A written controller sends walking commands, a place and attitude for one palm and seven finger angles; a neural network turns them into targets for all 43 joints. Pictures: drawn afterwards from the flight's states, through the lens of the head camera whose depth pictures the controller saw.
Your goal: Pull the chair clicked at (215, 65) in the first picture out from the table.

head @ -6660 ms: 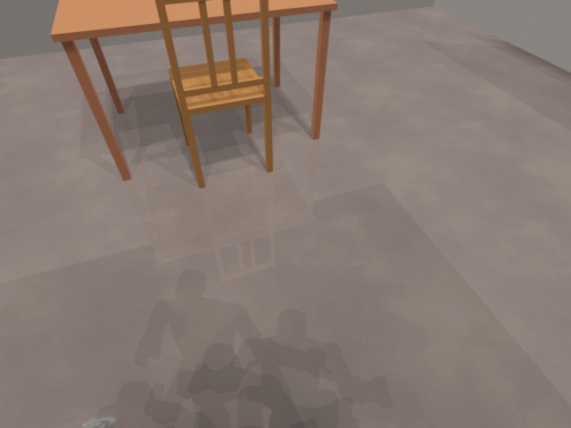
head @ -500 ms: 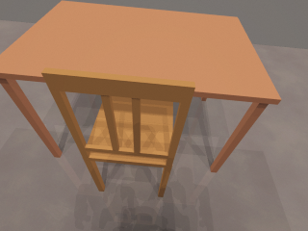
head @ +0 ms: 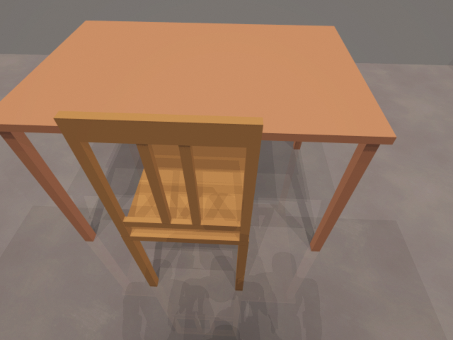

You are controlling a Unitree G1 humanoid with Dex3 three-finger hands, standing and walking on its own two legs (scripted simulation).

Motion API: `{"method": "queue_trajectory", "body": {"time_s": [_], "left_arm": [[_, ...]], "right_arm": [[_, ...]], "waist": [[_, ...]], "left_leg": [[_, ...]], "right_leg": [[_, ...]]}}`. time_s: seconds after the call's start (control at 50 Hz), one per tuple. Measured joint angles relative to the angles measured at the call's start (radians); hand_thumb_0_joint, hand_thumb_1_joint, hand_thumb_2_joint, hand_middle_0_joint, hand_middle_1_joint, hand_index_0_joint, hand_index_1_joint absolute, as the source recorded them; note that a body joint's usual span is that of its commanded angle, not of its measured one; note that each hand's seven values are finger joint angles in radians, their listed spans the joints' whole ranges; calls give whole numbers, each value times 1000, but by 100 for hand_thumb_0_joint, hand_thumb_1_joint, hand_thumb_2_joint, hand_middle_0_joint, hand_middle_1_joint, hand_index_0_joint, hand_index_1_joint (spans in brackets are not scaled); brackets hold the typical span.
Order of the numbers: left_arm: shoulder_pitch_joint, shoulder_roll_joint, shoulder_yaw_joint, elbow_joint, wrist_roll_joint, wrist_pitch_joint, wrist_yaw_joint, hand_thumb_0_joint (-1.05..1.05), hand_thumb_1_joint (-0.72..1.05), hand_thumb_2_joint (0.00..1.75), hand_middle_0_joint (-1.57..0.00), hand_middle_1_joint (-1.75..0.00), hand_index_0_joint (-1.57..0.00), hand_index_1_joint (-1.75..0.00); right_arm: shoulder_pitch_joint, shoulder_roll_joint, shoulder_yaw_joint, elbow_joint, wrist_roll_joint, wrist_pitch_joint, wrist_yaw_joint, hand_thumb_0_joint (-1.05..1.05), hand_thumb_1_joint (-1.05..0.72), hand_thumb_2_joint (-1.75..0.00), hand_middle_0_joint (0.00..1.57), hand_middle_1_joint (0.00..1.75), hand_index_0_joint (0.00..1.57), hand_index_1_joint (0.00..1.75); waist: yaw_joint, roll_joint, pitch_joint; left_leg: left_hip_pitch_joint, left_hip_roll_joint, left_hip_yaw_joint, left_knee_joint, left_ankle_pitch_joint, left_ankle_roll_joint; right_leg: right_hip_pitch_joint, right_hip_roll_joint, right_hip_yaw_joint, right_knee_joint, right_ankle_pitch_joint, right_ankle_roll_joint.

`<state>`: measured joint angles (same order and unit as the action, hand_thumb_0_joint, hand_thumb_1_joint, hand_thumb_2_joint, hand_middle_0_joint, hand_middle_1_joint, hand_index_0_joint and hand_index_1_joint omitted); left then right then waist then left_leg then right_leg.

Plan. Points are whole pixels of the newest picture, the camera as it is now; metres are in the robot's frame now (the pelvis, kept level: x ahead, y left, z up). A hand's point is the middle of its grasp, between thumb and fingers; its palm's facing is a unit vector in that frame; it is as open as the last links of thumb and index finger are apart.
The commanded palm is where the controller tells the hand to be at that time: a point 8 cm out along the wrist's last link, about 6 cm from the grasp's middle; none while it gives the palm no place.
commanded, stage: come to a stop and stand still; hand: left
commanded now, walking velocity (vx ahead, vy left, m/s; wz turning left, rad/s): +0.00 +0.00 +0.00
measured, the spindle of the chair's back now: (156, 187) +0.48 +0.21 -0.07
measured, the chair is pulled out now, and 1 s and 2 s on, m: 0.00 0.00 0.00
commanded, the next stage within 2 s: look again from close up in 0.32 s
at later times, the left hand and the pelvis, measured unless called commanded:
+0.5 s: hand out of the picture -0.01 +0.15 -0.18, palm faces +0.02 -0.98 -0.18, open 7.3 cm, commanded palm none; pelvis +0.01 +0.00 +0.00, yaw -1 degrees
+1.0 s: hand out of the picture +0.00 +0.23 -0.18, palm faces +0.00 -0.98 -0.19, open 7.3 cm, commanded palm none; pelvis +0.00 +0.05 +0.00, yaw +0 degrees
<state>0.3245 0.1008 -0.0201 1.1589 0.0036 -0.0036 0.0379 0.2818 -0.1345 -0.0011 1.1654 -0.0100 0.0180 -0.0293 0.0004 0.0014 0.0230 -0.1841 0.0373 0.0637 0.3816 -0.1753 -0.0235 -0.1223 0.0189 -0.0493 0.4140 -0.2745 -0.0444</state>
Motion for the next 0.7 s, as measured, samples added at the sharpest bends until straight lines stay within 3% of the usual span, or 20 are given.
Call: {"method": "queue_trajectory", "body": {"time_s": [0.42, 0.52, 0.58, 0.7], "left_arm": [[-4, 4, 8, -10, -3, -13, 7, 0, 91, 90, -20, -30, -20, -30], [17, -6, 2, -45, 5, -47, 21, 0, 91, 90, -20, -30, -20, -30], [20, 9, 3, -54, 4, -38, 16, 0, 91, 90, -20, -30, -20, -30], [-7, 43, 4, -79, 9, -22, 7, 0, 91, 90, -20, -30, -20, -30]], "right_arm": [[28, 36, 7, 13, 1, -14, -12, 1, -91, -90, 20, 30, 20, 30], [-2, -12, 1, -54, -5, -14, -5, 3, -93, -90, 20, 30, 20, 30], [-10, -25, -7, -77, -4, -24, -4, 3, -93, -90, 20, 30, 20, 30], [-33, -29, -2, -100, -4, -23, 5, 2, -92, -90, 20, 30, 20, 30]], "waist": [[-6, -1, 2], [-11, 29, 17], [-19, 9, 9], [-6, -19, -5]], "left_leg": [[2, 14, -1, 16, -28, -13], [-66, 22, -29, 139, -77, 14], [-60, 8, -28, 148, -102, 5], [-58, -14, -19, 153, -97, 28]], "right_leg": [[9, 14, 1, -4, -16, -11], [-22, 31, 5, 33, -23, -3], [-30, 17, 7, 73, -49, 4], [-33, -7, 14, 88, -52, 25]]}}
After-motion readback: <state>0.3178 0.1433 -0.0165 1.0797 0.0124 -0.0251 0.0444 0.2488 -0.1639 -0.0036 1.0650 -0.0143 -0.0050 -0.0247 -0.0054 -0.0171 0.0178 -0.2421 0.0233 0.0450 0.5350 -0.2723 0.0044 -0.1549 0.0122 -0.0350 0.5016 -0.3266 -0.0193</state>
